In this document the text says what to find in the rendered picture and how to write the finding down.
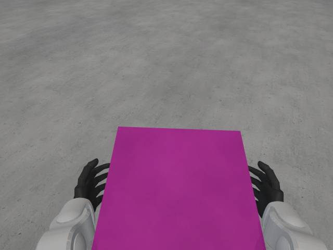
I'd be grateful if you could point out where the left robot forearm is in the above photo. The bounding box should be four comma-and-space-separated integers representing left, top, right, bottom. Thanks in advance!
35, 198, 95, 250

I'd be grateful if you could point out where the right robot forearm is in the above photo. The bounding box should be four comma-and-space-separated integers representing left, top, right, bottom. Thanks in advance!
261, 201, 328, 250

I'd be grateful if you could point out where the robot left hand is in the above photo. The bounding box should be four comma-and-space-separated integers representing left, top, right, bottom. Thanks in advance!
73, 158, 110, 212

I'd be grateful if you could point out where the carton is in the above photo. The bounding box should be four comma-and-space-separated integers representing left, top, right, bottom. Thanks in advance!
92, 127, 266, 250

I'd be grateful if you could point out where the robot right hand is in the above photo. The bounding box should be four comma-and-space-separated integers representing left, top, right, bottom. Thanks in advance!
248, 161, 284, 218

